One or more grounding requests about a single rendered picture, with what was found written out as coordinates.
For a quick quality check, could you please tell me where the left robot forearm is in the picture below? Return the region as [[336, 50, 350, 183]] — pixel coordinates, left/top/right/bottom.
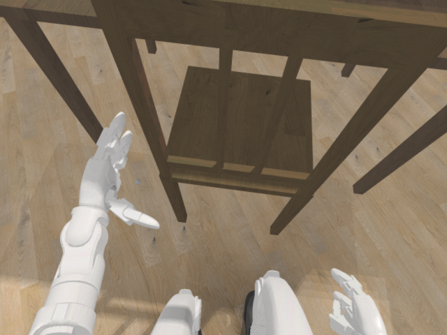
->
[[28, 206, 110, 335]]

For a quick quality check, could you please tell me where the chair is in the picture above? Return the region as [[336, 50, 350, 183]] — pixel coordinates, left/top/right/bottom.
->
[[91, 0, 447, 235]]

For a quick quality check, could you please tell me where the right robot hand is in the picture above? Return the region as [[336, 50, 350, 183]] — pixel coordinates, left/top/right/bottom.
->
[[329, 268, 387, 335]]

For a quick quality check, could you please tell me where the robot left thigh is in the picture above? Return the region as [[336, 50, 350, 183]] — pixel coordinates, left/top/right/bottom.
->
[[150, 294, 201, 335]]

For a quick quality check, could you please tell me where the left robot hand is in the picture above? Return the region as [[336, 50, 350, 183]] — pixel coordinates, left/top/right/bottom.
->
[[79, 112, 160, 229]]

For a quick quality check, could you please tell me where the robot right thigh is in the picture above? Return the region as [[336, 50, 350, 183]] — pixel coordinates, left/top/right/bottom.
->
[[254, 276, 313, 335]]

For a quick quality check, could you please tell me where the robot thigh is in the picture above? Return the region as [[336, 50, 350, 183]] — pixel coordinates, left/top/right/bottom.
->
[[254, 276, 313, 335], [150, 294, 201, 335]]

